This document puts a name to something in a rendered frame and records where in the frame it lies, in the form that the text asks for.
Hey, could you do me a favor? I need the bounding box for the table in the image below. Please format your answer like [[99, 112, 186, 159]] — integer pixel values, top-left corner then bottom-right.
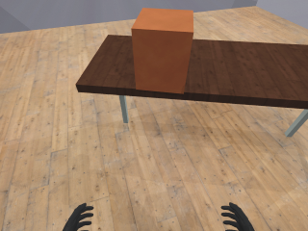
[[75, 35, 308, 181]]

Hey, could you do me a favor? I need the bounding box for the carton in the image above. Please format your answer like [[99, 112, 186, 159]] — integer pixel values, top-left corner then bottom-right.
[[131, 8, 194, 94]]

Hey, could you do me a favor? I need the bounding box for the right robot hand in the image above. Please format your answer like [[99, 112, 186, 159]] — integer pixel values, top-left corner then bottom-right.
[[220, 202, 255, 231]]

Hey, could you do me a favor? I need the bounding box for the left robot hand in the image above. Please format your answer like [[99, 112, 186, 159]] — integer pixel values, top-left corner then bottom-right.
[[63, 202, 94, 231]]

